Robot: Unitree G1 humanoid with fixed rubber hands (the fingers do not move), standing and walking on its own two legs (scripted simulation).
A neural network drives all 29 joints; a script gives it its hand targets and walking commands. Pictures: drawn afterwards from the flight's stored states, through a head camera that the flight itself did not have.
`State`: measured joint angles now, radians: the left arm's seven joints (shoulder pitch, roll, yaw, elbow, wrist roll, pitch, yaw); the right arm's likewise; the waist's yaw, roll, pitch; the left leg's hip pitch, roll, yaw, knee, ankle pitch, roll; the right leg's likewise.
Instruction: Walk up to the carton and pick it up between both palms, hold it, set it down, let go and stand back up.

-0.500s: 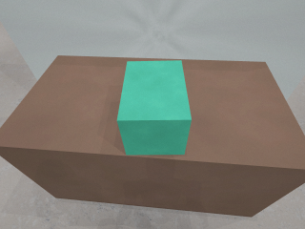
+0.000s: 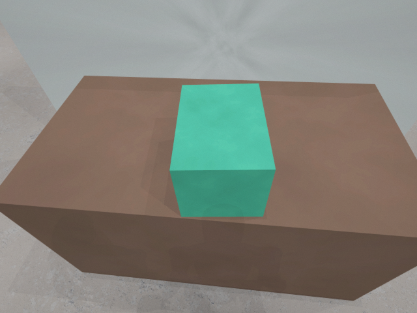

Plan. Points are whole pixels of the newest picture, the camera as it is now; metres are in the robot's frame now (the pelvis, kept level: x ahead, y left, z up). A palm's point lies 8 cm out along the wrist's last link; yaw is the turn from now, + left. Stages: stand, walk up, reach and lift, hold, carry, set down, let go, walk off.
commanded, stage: walk up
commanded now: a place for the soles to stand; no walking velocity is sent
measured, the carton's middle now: (221, 148) +0.51 +0.00 -0.03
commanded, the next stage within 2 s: reach and lift in 0.52 s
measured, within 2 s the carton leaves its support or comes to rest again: neither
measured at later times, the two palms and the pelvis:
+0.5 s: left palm out of the picture -0.01 +0.23 -0.14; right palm out of the picture +0.03 -0.25 -0.14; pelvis -0.01 -0.01 +0.00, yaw +0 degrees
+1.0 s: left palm out of the picture +0.12 +0.18 -0.09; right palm out of the picture +0.08 -0.29 -0.09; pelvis -0.06 -0.06 -0.01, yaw -6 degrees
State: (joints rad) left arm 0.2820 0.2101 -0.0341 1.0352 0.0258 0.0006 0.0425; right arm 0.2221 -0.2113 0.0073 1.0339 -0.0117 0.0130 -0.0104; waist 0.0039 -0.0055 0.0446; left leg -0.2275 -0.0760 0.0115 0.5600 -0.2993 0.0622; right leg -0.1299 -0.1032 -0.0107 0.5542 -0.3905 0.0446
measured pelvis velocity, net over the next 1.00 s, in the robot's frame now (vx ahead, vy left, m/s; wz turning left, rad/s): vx -0.06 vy -0.06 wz -0.10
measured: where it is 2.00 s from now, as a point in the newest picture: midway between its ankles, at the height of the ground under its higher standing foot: outside the picture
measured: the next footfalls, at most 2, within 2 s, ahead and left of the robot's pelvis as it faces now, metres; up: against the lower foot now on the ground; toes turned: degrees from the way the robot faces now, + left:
none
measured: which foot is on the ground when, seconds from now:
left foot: down 0.00-1.00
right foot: down 0.00-1.00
